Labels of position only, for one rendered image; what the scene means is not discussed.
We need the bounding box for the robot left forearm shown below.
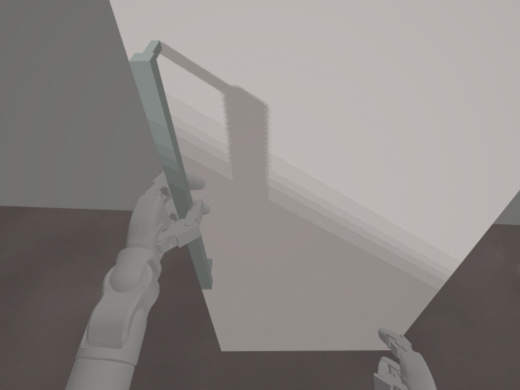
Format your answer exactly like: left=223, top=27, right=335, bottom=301
left=65, top=247, right=162, bottom=390

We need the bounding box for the fridge door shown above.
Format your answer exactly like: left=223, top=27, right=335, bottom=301
left=110, top=0, right=520, bottom=351

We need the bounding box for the robot left hand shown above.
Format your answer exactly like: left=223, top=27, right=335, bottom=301
left=126, top=171, right=210, bottom=261

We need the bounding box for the robot right hand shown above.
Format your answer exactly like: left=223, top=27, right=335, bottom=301
left=374, top=328, right=436, bottom=390

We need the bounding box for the handle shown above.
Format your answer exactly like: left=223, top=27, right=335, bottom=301
left=129, top=40, right=213, bottom=289

